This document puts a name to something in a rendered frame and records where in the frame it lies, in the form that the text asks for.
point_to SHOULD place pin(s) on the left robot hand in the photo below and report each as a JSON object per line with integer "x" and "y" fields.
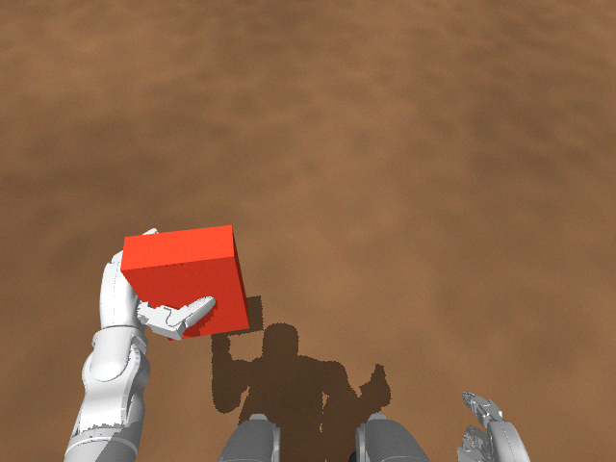
{"x": 120, "y": 305}

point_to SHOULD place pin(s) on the right robot hand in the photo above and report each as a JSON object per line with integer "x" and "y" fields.
{"x": 502, "y": 443}

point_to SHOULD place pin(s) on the left robot arm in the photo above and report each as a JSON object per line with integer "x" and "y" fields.
{"x": 109, "y": 424}

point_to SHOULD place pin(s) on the carton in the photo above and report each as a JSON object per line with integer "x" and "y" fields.
{"x": 177, "y": 268}

